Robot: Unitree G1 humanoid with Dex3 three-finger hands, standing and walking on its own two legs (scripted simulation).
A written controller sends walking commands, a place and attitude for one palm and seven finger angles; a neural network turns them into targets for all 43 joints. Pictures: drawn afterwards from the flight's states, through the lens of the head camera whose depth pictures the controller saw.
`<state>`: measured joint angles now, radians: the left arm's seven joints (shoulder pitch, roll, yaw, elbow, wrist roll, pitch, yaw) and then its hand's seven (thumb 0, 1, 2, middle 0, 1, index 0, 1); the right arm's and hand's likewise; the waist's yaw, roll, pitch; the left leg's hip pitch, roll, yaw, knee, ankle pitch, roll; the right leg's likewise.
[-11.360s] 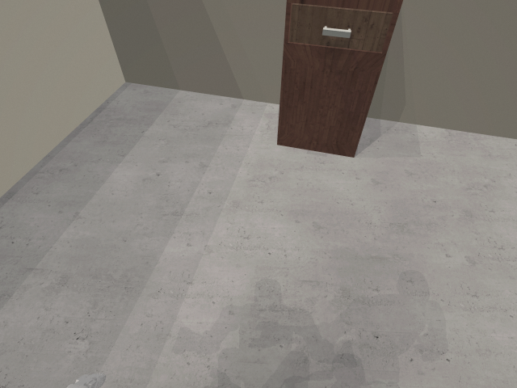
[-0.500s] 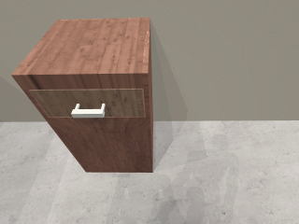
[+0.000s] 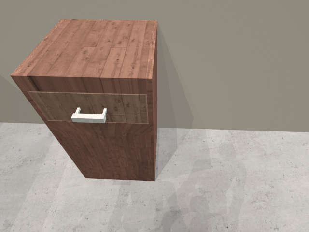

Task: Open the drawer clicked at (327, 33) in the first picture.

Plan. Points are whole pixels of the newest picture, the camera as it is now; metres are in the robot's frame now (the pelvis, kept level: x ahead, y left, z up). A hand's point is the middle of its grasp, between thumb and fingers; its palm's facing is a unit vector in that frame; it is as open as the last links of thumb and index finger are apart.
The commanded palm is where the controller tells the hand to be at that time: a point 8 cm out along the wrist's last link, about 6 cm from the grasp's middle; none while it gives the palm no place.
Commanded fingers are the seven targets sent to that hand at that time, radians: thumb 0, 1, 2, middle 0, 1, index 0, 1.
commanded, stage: look again from close up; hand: left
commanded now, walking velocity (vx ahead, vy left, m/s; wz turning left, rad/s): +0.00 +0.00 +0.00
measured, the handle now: (90, 114) +0.52 +0.28 -0.06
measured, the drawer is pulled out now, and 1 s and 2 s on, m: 0.00 0.00 0.00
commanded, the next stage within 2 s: shuffle to correct the standing spot in 0.38 s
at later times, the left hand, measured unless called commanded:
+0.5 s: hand out of the picture -0.02 +0.16 -0.18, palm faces +0.04 -0.98 -0.17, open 7.3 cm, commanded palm none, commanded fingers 0.00 0.90 0.90 -0.20 -0.30 -0.20 -0.30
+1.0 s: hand out of the picture +0.00 +0.23 -0.18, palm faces +0.07 -0.97 -0.22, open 7.4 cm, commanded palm none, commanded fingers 0.00 0.90 0.90 -0.20 -0.30 -0.20 -0.30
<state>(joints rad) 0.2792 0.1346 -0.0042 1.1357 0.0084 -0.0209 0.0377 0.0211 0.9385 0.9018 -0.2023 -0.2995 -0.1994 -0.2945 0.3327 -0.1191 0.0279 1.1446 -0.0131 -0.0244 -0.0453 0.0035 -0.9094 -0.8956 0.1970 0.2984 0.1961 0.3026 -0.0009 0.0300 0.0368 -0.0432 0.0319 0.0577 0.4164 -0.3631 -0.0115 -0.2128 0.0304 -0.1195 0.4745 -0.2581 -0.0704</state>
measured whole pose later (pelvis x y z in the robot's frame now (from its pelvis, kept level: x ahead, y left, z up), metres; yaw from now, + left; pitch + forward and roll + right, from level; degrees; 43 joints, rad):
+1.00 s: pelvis -0.02 +0.05 -0.01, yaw +0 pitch +0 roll +1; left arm 0.25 0.16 0.04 1.05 0.02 0.03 0.04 0.01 0.91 0.90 -0.20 -0.30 -0.20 -0.29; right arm 0.34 -0.13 0.01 1.06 -0.03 -0.01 -0.05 0.00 -0.91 -0.90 0.20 0.30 0.20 0.30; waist 0.02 -0.02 0.05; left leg -0.10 -0.07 0.08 0.48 -0.38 0.07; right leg -0.32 -0.06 -0.06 0.67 -0.39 -0.04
